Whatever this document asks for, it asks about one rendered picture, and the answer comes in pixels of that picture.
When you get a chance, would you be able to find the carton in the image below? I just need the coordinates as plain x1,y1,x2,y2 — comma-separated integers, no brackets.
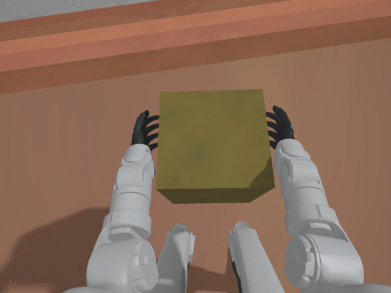
156,89,275,204

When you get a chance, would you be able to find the robot thigh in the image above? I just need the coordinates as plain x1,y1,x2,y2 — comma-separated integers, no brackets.
227,226,285,293
147,228,195,293

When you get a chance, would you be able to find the right robot upper arm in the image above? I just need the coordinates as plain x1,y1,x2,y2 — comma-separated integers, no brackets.
284,233,391,293

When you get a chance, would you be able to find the robot left hand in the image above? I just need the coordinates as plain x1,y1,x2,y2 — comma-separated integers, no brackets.
131,110,159,151

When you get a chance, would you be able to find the left robot thigh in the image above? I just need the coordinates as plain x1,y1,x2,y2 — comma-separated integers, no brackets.
147,228,195,293

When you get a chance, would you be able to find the right robot thigh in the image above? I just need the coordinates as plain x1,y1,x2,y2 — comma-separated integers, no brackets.
227,226,285,293

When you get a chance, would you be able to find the left robot forearm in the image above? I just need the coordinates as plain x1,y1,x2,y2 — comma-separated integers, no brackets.
86,144,156,282

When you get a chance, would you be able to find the robot right hand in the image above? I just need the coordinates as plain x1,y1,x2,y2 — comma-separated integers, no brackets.
266,106,295,149

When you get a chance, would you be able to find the right robot forearm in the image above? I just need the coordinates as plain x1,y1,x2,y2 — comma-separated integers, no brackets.
273,139,364,272

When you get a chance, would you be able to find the left robot upper arm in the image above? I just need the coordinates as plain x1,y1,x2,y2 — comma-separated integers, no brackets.
63,237,158,293

